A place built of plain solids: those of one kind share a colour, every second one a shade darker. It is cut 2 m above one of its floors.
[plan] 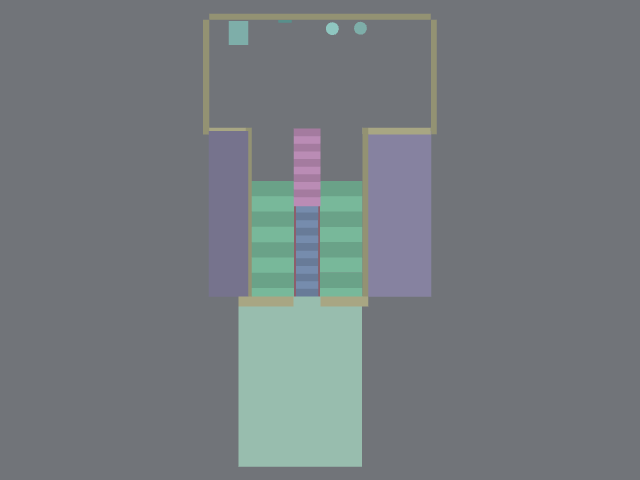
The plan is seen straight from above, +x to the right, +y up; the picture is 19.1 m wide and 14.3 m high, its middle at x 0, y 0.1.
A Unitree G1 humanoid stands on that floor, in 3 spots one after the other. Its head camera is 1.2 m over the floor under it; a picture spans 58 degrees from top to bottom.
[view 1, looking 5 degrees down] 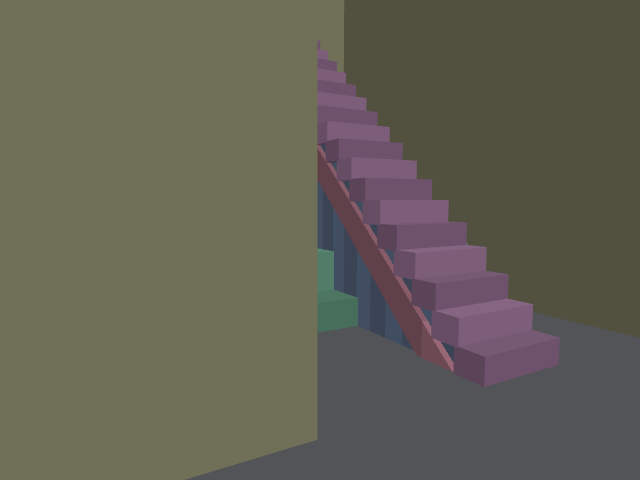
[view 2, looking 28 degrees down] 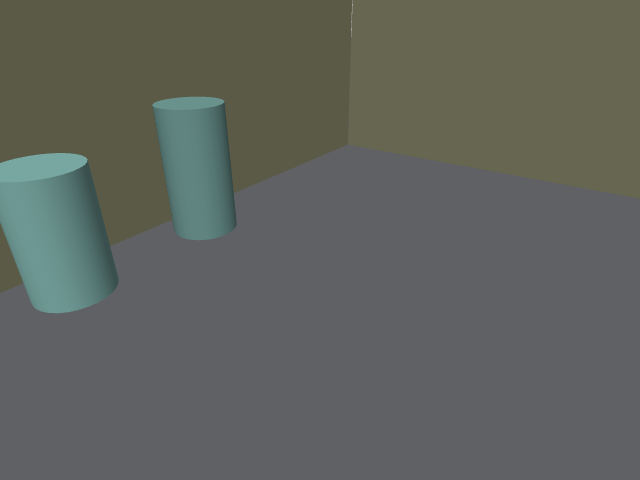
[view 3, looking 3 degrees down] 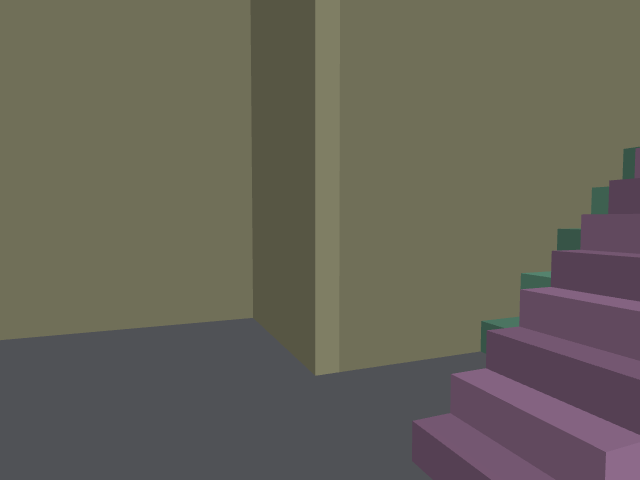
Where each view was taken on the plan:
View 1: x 2.27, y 5.29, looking -119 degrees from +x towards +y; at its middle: under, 4.81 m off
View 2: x -0.39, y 4.42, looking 35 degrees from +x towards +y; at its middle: ground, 2.56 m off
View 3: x -1.74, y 4.62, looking -22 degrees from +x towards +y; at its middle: wall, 3.24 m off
